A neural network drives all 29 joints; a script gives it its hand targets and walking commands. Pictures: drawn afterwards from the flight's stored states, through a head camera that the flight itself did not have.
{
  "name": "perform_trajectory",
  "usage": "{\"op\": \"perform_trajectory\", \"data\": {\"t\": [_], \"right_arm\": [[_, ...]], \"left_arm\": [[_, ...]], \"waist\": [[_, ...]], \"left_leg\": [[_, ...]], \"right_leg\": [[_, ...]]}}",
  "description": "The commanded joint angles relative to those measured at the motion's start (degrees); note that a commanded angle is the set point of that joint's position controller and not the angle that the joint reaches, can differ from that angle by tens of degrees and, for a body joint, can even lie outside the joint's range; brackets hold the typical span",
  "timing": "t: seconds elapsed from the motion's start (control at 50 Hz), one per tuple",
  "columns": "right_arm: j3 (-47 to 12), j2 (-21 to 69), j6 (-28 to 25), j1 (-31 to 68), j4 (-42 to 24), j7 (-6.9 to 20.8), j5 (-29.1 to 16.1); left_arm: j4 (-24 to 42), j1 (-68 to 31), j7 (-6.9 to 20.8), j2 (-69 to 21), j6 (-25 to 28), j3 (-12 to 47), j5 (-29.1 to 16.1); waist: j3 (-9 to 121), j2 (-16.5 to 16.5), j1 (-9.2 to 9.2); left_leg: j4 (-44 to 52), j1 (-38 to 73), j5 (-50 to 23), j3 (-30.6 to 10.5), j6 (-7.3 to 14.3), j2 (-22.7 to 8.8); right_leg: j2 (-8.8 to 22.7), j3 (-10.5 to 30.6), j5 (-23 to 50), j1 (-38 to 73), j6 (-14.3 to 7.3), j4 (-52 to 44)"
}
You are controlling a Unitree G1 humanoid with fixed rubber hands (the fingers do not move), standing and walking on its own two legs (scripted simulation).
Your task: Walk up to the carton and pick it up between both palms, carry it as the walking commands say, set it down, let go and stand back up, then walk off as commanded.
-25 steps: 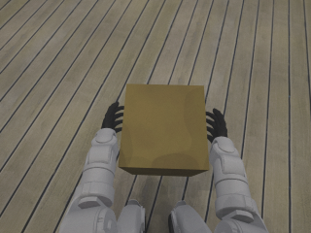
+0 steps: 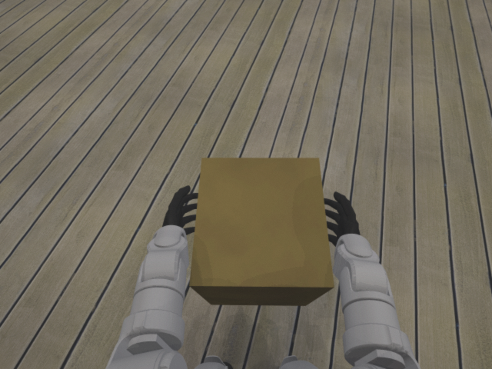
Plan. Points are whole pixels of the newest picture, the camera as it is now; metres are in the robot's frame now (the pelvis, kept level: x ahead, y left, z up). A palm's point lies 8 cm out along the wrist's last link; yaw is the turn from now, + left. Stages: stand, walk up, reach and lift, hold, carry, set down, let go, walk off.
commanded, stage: reach and lift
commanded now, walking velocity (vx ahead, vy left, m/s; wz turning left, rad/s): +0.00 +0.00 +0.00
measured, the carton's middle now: (259, 239) +0.37 -0.03 -0.08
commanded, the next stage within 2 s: none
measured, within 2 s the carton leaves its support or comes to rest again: neither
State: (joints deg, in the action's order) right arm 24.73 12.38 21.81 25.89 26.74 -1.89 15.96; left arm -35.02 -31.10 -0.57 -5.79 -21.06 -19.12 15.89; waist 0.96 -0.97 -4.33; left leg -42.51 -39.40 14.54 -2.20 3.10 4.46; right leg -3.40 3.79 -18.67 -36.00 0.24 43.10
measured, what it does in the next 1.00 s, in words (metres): stands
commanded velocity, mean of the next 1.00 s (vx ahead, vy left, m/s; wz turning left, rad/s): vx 0.00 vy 0.00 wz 0.00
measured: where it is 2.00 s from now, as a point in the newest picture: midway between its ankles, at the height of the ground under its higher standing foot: outside the picture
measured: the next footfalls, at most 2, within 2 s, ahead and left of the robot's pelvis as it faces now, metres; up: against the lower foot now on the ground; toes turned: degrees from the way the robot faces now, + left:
none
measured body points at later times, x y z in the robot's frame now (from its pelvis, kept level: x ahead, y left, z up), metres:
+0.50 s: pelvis +0.01 +0.00 +0.03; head +0.02 +0.02 +0.48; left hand +0.36 +0.12 +0.04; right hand +0.33 -0.18 +0.05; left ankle +0.06 +0.08 -0.71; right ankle +0.02 -0.12 -0.71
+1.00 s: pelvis +0.02 -0.01 +0.03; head -0.03 +0.01 +0.48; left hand +0.34 +0.12 +0.07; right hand +0.32 -0.17 +0.08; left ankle +0.06 +0.08 -0.71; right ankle +0.02 -0.12 -0.71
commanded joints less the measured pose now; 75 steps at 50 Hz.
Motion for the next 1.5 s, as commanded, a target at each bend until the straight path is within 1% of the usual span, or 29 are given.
{"op": "perform_trajectory", "data": {"t": [0.0,0.32,0.52,0.62,0.72,0.8,0.94,1.1,1.26,1.48], "right_arm": [[-32.3,56.6,-0.4,31.6,2.5,12.5,-7.7],[-34.2,57.0,4.9,26.4,-0.6,12.7,-9.5],[-36.3,57.1,10.1,26.3,-3.6,12.6,-12.0],[-37.8,56.9,13.2,26.8,-5.7,12.4,-13.6],[-38.0,56.1,16.0,26.2,-6.5,12.2,-14.3],[-37.5,55.6,17.4,26.2,-6.3,12.2,-14.4],[-36.8,55.6,17.9,27.3,-5.9,12.4,-14.2],[-36.3,55.1,17.6,27.8,-5.6,12.5,-13.6],[-36.7,54.2,17.2,27.4,-6.1,12.9,-13.5],[-39.1,52.7,17.0,25.1,-8.5,13.3,-14.2]], "left_arm": [[-0.6,-27.4,13.5,-58.9,1.2,30.8,-8.5],[4.1,-24.7,13.5,-60.0,-3.4,34.1,-11.0],[7.9,-24.8,13.6,-60.6,-8.2,36.5,-13.5],[10.5,-24.9,13.8,-60.6,-11.2,37.6,-15.0],[11.8,-24.1,14.0,-59.9,-13.9,37.2,-15.5],[12.5,-24.0,14.0,-59.2,-15.3,36.2,-15.4],[13.3,-25.3,14.0,-59.1,-16.2,35.2,-15.3],[13.8,-26.1,13.8,-59.5,-16.8,35.0,-15.4],[14.5,-24.9,13.2,-59.9,-17.1,35.2,-15.3],[17.6,-21.5,12.2,-59.6,-17.8,36.9,-15.3]], "waist": [[30.6,2.6,-0.30],[24.5,1.7,-0.27],[19.6,1.4,0.08],[17.6,0.9,0.49],[15.0,0.5,0.65],[13.2,0.3,1.16],[12.5,0.5,2.49],[12.8,1.0,2.93],[13.4,1.2,3.40],[14.1,1.6,4.11]], "left_leg": [[5.8,28.5,-12.0,-6.9,-0.3,-0.3],[14.1,36.6,-13.1,-7.4,-1.1,-1.9],[17.6,40.2,-10.8,-7.9,-1.4,-2.7],[18.7,41.4,-10.2,-7.6,-1.5,-3.0],[19.6,41.3,-9.9,-6.6,-1.6,-3.0],[20.1,40.9,-9.2,-6.0,-1.7,-2.9],[20.4,41.1,-8.0,-5.3,-1.9,-2.9],[20.3,41.7,-8.1,-5.2,-2.4,-3.0],[20.3,42.2,-10.1,-5.1,-3.0,-3.1],[20.4,43.5,-13.5,-4.8,-3.5,-3.1]], "right_leg": [[-1.7,2.5,12.2,5.7,-0.3,-7.2],[-0.3,3.6,14.9,17.1,-0.7,-15.0],[0.4,4.1,13.5,21.8,-0.8,-18.2],[0.7,4.3,12.9,24.3,-0.8,-19.7],[1.1,4.5,12.6,26.7,-0.8,-21.4],[1.3,4.6,12.1,27.7,-0.7,-22.3],[1.4,4.7,10.4,27.9,-0.8,-22.9],[1.1,4.6,9.5,27.3,-1.0,-22.9],[0.7,4.4,10.7,27.5,-1.2,-22.8],[0.4,4.2,13.0,27.8,-1.2,-22.8]]}}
